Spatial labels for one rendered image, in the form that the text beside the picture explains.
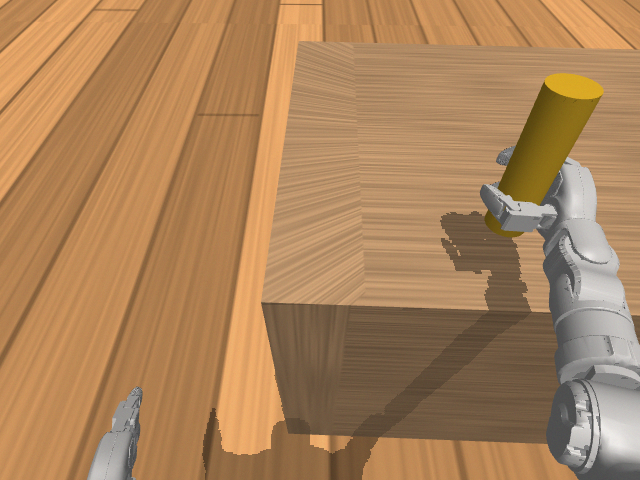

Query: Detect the right robot hand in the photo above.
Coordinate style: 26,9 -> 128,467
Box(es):
480,146 -> 597,240

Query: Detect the can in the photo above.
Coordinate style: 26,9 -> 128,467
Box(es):
485,73 -> 604,237

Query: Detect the left robot hand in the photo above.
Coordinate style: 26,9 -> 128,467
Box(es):
87,387 -> 143,480

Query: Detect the right robot arm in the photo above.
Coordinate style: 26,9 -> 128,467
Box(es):
543,219 -> 640,480

